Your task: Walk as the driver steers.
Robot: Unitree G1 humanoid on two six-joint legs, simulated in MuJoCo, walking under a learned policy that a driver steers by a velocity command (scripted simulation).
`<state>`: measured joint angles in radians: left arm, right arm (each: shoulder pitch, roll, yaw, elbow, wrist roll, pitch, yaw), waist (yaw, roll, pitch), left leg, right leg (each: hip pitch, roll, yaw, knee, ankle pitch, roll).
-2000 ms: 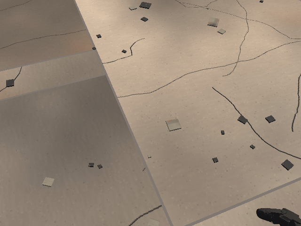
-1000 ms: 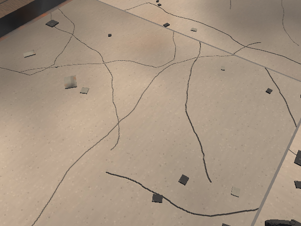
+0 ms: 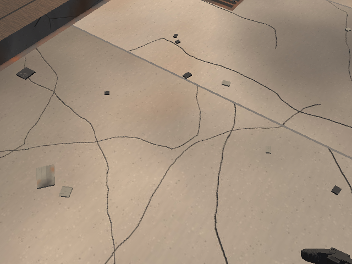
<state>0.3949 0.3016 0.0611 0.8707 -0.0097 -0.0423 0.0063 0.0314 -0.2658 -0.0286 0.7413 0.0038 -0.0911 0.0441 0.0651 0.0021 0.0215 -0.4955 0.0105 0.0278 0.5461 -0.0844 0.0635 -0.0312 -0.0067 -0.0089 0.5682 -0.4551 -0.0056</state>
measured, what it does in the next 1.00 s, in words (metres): walks ahead, turning left: right foot, then left foot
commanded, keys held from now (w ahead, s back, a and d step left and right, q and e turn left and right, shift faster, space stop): w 0.20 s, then w+q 0.80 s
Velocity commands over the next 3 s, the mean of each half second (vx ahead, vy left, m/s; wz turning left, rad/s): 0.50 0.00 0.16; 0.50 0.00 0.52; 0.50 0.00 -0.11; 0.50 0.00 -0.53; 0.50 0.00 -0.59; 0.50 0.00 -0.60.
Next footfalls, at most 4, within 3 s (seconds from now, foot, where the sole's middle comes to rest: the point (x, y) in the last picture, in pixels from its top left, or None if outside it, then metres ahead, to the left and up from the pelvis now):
0.50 right None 0.43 -0.13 -0.76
1.00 left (138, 219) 0.61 0.21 -0.76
1.58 right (164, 144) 0.99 0.14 -0.76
2.02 left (122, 100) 1.24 0.37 -0.76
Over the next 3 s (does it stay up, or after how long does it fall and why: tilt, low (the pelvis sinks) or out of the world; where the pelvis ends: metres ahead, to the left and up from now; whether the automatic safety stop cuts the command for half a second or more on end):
stays up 1.58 0.10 0.01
